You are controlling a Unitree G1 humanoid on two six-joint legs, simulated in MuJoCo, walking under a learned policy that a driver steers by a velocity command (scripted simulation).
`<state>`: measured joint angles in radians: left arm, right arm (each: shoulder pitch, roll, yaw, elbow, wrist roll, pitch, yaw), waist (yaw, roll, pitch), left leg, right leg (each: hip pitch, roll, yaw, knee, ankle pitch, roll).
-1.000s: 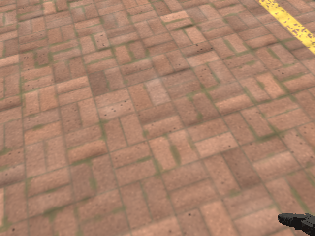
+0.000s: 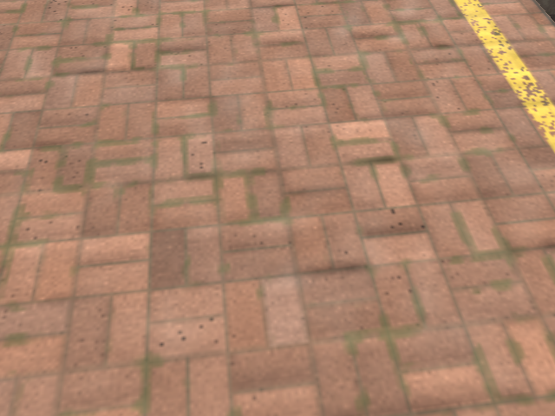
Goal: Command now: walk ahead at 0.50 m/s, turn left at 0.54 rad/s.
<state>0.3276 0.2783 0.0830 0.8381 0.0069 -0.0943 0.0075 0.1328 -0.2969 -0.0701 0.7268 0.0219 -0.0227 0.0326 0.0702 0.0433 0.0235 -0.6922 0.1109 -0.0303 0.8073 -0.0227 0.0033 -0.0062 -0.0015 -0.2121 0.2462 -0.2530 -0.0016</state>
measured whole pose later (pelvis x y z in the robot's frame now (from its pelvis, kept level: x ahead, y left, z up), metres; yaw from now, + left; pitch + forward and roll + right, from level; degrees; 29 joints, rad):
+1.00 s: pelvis +0.37 +0.09 -0.01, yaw +16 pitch +0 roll -1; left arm 0.14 0.22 0.03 0.83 0.02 -0.02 0.00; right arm 0.27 -0.24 -0.04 0.86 -0.02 0.01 -0.02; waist 0.00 -0.01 0.02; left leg -0.22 0.02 -0.04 0.58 -0.36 -0.02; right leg -0.34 0.00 -0.02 0.52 -0.17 0.01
